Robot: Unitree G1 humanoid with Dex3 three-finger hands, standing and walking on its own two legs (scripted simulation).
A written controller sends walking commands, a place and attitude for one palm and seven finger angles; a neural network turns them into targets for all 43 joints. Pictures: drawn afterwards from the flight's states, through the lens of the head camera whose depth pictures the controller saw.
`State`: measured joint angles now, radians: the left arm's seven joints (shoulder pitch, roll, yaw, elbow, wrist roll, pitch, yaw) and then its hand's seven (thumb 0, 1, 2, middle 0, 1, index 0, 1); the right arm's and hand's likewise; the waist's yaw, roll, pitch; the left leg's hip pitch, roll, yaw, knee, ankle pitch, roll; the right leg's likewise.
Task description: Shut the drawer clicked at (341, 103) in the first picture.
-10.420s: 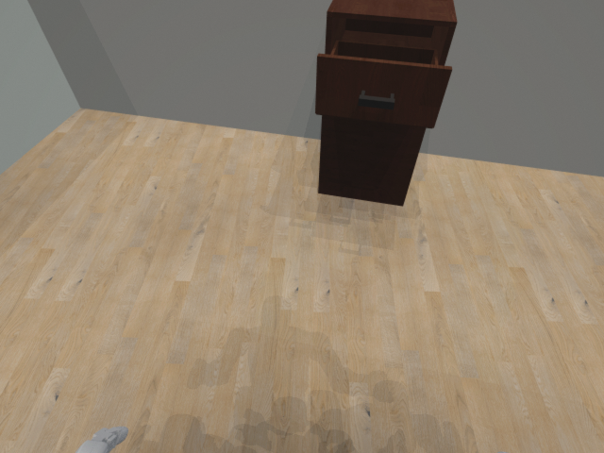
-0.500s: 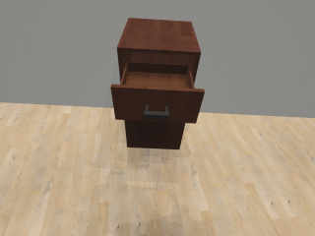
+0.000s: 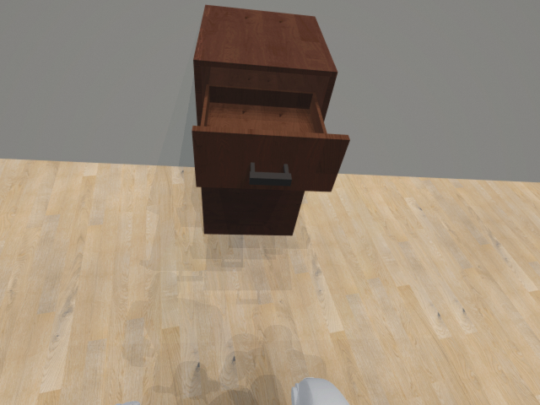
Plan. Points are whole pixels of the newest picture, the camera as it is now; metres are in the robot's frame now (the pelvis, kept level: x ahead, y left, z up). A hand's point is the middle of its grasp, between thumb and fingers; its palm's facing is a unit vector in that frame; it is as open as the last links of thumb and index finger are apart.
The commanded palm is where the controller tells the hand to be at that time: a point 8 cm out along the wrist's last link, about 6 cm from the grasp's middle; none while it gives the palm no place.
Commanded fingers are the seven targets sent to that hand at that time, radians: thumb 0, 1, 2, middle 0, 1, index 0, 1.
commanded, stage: come to a stop and stand still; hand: left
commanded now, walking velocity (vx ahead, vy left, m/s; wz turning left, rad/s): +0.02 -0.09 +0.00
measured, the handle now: (269, 173) +0.64 +0.00 -0.07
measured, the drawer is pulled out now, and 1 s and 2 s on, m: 0.30 0.30 0.30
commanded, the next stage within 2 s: look again from close up in 0.04 s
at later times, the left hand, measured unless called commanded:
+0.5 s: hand out of the picture +0.16 +0.08 -0.17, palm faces +0.01 -0.99 -0.14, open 7.2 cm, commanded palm none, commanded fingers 0.00 0.90 0.90 -0.20 -0.30 -0.20 -0.30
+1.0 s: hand out of the picture +0.06 +0.08 -0.19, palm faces +0.05 -0.99 -0.14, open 7.4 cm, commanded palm none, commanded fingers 0.00 0.90 0.90 -0.20 -0.30 -0.20 -0.30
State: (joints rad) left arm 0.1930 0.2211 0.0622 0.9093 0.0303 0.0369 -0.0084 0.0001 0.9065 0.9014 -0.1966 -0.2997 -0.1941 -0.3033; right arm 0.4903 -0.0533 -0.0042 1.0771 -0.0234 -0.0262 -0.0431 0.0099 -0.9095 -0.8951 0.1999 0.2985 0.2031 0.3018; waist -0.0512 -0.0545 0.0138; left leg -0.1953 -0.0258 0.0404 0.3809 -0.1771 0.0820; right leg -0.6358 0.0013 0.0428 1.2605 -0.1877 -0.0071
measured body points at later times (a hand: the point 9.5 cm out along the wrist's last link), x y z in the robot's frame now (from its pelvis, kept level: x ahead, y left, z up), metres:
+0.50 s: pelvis +0.06 -0.07 -0.01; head +0.07 -0.07 +0.44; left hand +0.16 +0.13 -0.16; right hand +0.01 -0.28 -0.17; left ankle +0.03 +0.06 -0.75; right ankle +0.06 -0.17 -0.75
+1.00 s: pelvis +0.11 -0.08 -0.02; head +0.12 -0.08 +0.43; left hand +0.06 +0.13 -0.18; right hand +0.08 -0.30 -0.17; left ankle +0.03 +0.06 -0.75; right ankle +0.06 -0.17 -0.75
